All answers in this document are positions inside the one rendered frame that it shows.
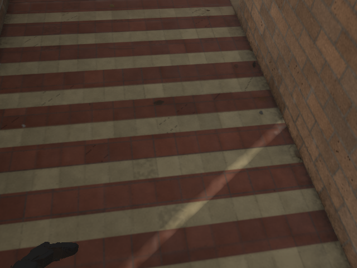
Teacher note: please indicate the left robot hand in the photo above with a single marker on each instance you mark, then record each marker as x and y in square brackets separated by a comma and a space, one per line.
[46, 253]

